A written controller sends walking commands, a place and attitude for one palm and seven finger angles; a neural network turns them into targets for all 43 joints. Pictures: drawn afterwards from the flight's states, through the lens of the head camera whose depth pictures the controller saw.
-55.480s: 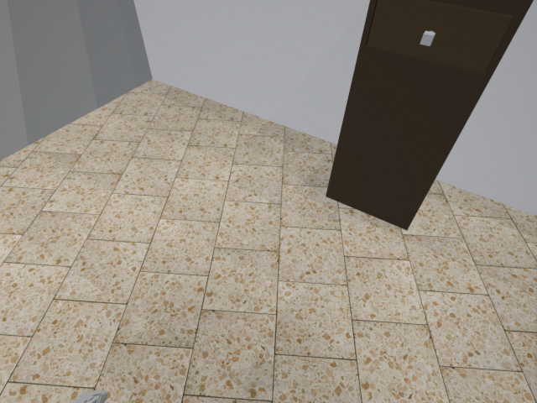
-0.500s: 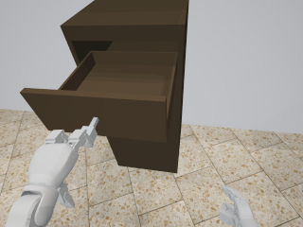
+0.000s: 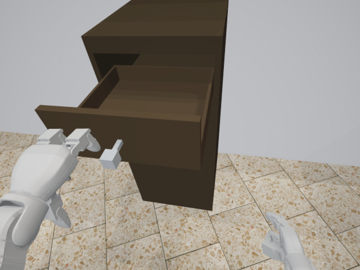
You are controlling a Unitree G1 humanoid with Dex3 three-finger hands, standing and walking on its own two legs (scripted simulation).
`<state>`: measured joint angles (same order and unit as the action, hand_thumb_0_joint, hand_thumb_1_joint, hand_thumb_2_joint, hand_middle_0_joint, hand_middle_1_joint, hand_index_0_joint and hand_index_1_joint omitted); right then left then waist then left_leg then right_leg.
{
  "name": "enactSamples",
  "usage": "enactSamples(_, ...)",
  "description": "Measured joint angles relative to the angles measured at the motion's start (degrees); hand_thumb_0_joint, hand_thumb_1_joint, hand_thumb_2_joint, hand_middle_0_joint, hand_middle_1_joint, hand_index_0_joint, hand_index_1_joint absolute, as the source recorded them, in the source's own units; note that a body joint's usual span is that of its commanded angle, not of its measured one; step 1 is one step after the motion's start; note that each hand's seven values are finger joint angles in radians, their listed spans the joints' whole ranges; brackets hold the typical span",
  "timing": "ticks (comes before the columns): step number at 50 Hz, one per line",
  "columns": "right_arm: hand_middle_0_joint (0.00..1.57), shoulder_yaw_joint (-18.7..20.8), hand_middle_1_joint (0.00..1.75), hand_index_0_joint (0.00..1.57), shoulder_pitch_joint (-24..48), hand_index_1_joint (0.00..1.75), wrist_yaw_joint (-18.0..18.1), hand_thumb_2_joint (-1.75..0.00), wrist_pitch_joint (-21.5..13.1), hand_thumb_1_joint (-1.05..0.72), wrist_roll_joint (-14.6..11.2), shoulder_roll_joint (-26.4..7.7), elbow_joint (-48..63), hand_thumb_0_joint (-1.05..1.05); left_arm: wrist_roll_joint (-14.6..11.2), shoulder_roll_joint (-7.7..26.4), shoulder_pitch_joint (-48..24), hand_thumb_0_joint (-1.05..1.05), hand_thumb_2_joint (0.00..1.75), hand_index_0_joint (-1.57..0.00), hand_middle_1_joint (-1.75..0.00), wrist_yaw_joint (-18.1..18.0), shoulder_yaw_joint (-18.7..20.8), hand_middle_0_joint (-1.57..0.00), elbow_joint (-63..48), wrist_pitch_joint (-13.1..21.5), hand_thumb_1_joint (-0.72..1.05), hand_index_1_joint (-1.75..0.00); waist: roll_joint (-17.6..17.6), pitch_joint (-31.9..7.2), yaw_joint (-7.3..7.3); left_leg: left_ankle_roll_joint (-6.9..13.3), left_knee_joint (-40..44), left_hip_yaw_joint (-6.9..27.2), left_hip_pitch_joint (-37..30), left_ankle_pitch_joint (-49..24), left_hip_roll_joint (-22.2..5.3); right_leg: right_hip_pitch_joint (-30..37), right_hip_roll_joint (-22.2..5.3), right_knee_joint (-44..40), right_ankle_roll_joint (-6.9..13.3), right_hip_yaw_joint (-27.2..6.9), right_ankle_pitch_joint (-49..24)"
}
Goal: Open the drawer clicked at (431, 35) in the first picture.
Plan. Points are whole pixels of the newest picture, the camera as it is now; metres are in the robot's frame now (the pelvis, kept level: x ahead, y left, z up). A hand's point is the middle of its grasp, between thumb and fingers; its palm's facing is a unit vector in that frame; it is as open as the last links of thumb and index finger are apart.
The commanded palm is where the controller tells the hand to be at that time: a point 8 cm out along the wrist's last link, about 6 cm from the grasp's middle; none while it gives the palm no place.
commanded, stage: lift the hand off the handle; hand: left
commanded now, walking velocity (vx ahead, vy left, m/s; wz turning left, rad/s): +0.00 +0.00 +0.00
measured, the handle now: (114, 153) +0.32 +0.21 +0.11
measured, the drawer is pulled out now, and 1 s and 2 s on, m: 0.30 0.30 0.30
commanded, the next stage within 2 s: draw the hand back to the body in 0.74 s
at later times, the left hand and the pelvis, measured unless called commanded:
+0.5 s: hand (59, 138) +0.25 +0.24 +0.24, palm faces +0.25 -0.06 -0.97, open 13.8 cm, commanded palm +0.19 +0.23 +0.30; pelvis -0.02 +0.01 +0.00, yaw +0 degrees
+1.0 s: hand (60, 139) +0.24 +0.23 +0.24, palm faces +0.18 -0.03 -0.98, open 13.8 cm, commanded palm +0.19 +0.24 +0.32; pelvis -0.01 +0.00 +0.00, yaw +0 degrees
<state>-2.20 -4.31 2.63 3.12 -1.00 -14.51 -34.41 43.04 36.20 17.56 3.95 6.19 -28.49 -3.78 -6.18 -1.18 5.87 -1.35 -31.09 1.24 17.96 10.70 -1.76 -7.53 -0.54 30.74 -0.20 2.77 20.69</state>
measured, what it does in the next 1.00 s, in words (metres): stands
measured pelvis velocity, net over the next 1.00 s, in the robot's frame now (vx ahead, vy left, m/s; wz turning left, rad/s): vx -0.01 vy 0.00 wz -0.01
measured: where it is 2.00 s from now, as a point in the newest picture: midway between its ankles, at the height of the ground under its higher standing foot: outside the picture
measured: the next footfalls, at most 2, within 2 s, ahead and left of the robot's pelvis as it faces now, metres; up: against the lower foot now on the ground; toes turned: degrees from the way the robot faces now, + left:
none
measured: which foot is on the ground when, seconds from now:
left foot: down 0.00-1.00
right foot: down 0.00-1.00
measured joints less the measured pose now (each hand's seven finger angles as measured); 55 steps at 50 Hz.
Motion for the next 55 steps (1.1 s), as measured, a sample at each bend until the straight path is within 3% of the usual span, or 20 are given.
enactSamples(7,0.20,-0.65,0.30,0.20,-0.05,0.30,-0.59,-0.90,-0.34,-0.91,-0.57,0.17,-0.55,0.01,-1.90,0.65,-4.67,0.00,0.30,-0.32,-1.20,2.37,0.99,-0.32,0.51,-1.75,-0.49,-1.20,-0.71,0.26,0.17,0.39,0.89,-0.11,-0.28,-0.86,0.21,0.37,-0.20,-1.15,-0.40,-0.07,-1.03)
enactSamples(16,0.20,-1.28,0.30,0.20,0.75,0.30,-1.30,-0.90,-0.86,-0.91,-0.85,0.16,-0.98,0.02,-1.54,0.33,-10.55,0.00,0.30,-0.32,-1.20,4.86,-2.81,-0.32,-1.25,-3.12,-0.49,-1.20,-1.44,0.26,0.42,0.94,2.37,-0.66,-0.56,-2.12,0.73,0.15,-0.80,-1.84,-0.90,-0.51,-2.02)
enactSamples(22,0.20,-1.79,0.30,0.20,1.73,0.30,-2.07,-0.90,-0.84,-0.91,-1.46,0.35,-1.42,0.02,-2.19,1.82,-17.03,0.00,0.30,-0.32,-1.20,6.17,-2.27,-0.32,1.85,-5.43,-0.49,-1.20,-1.53,0.26,0.71,0.86,3.33,-0.76,-0.87,-2.94,0.61,0.14,-0.68,-2.27,-0.79,-0.63,-2.60)
enactSamples(28,0.20,-2.19,0.30,0.20,2.34,0.30,-2.48,-0.90,-0.58,-0.91,-1.95,-0.25,-1.02,0.02,-2.76,2.48,-20.85,0.00,0.30,-0.32,-1.20,9.73,-1.81,-0.32,2.56,-8.70,-0.49,-1.20,-1.72,-0.18,0.79,0.77,3.83,-0.72,-0.85,-3.38,0.52,-0.07,-0.59,-2.38,-0.69,-0.60,-2.84)
enactSamples(35,0.20,-2.19,0.30,0.20,2.99,0.30,-2.19,-0.90,-0.78,-0.91,-2.06,-1.06,-0.63,0.02,-3.07,4.28,-24.28,0.00,0.30,-0.32,-1.20,13.56,-2.94,-0.32,3.60,-8.63,-0.49,-1.20,-1.70,-0.19,0.74,0.57,3.55,-0.35,-0.39,-3.43,0.40,-0.50,-0.40,-1.91,-0.48,-0.27,-2.68)
enactSamples(43,0.20,-1.94,0.30,0.20,2.13,0.30,-2.50,-0.90,-1.22,-0.91,-2.03,-1.30,0.21,0.02,-4.92,4.56,-23.04,0.00,0.30,-0.32,-1.20,15.01,-0.65,-0.32,2.60,-7.06,-0.49,-1.20,-1.66,-0.43,0.44,0.35,2.95,-0.37,0.21,-3.02,0.12,-1.12,-0.15,-1.36,-0.27,-0.35,-2.33)
enactSamples(55,0.20,-1.60,0.30,0.20,0.39,0.30,-2.53,-0.90,-1.51,-0.91,-1.83,-1.48,0.36,0.02,-6.81,5.91,-16.05,0.00,0.30,-0.32,-1.20,13.11,3.54,-0.32,-2.21,-5.31,-0.49,-1.20,-1.79,-0.25,1.02,0.25,1.48,-0.03,0.68,-1.92,0.20,-1.17,-0.18,-0.41,-0.24,-0.03,-1.36)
